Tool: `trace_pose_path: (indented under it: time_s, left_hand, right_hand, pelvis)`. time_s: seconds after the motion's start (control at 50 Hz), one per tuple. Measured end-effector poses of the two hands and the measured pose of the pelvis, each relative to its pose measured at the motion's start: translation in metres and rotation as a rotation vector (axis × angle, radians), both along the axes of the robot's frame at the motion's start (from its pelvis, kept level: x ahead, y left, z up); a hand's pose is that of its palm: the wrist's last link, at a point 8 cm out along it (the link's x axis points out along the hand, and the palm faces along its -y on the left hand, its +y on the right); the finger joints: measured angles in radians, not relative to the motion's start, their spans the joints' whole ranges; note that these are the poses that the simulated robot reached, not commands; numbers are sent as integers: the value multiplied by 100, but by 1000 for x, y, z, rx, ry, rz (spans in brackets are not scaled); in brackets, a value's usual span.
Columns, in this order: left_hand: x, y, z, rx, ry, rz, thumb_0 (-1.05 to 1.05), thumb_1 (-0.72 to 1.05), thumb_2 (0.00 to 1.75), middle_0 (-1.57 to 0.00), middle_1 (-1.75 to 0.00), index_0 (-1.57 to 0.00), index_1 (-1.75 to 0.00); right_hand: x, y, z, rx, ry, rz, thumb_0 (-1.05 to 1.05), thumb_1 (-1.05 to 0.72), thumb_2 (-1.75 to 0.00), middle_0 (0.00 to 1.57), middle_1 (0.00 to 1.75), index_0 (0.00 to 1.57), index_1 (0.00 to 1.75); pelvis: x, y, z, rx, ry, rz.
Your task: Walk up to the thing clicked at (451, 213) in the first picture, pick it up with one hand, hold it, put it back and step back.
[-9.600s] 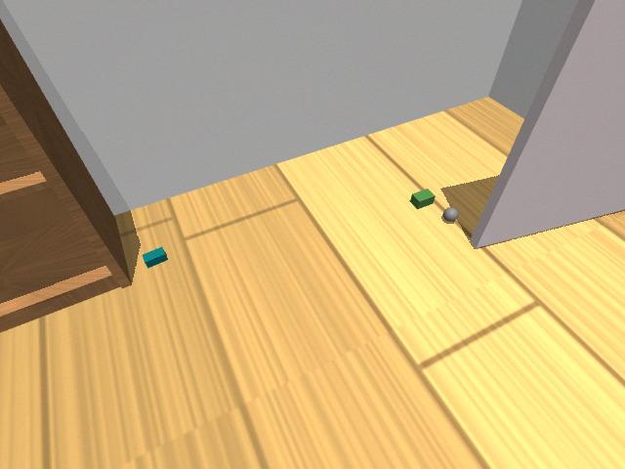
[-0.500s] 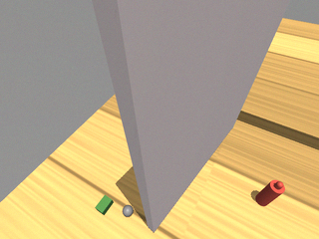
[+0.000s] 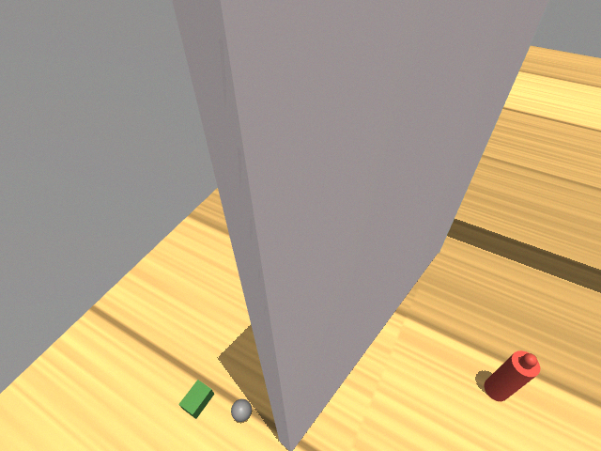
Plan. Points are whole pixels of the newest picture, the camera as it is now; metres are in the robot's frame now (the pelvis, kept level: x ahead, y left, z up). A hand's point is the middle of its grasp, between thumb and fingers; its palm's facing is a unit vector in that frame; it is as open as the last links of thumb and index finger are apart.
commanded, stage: stand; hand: left
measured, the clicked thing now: (241, 410) +0.39 +0.22 -0.75
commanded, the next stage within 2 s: none
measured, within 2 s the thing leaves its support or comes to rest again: neither
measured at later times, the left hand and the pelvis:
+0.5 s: hand out of the picture +0.11 +0.26 -0.15, palm faces -0.03 -0.94 -0.34, open 7.3 cm; pelvis +0.03 +0.01 +0.00, yaw -1 degrees
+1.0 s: hand out of the picture +0.09 +0.26 -0.15, palm faces -0.03 -0.94 -0.35, open 7.3 cm; pelvis +0.02 +0.01 +0.00, yaw -1 degrees
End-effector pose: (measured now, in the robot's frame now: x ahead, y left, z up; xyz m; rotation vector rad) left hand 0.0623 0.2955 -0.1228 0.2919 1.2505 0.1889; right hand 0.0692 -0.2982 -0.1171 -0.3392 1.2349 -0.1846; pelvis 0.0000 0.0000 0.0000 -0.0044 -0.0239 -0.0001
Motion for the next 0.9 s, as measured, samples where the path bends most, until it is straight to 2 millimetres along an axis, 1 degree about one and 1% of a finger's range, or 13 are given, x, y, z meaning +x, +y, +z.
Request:
trace_pose_path:
  time_s: [0.18, 0.36, 0.48, 0.66, 0.9]
  left_hand:
    - [18, 6, 3, 10, -12, -15, 1, 91, 89, -21, -30, -21, -30]
    - [36, 10, 6, 23, -28, -25, 1, 91, 89, -21, -30, -21, -30]
    - [44, 10, 6, 25, -39, -29, 1, 91, 89, -21, -30, -21, -30]
    - [43, 9, 6, 23, -32, -28, 1, 91, 89, -21, -30, -21, -30]
    - [32, 10, 6, 26, -22, -22, 1, 91, 89, -21, -30, -21, -30]
  right_hand:
    - [2, 7, -2, 7, 20, -19, 1, -90, -90, 21, 30, 20, 30]
    - [18, 9, -1, 4, 2, -22, 1, -90, -90, 21, 30, 20, 30]
    - [29, 8, 1, -1, -17, -16, 1, -90, -90, 21, 30, 20, 30]
    - [35, 8, 2, -4, -27, -14, 0, -90, -90, 21, 30, 20, 30]
    - [29, 8, 2, 1, -24, -16, 1, -90, -90, 21, 30, 20, 30]
  pelvis:
    - [15, 5, 1, 3, 2, -6]
    - [24, 8, 2, 5, 1, -9]
    - [28, 8, 2, 5, 1, -10]
    - [29, 8, 2, 5, -1, -9]
    - [25, 7, 2, 5, -10, -10]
